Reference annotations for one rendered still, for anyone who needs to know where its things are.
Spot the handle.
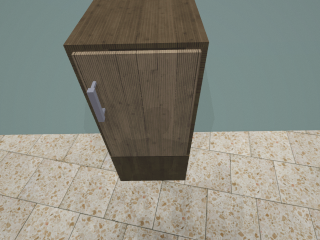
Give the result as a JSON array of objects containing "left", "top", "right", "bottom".
[{"left": 86, "top": 81, "right": 106, "bottom": 122}]

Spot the cupboard door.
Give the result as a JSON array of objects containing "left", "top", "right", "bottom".
[{"left": 71, "top": 49, "right": 202, "bottom": 157}]

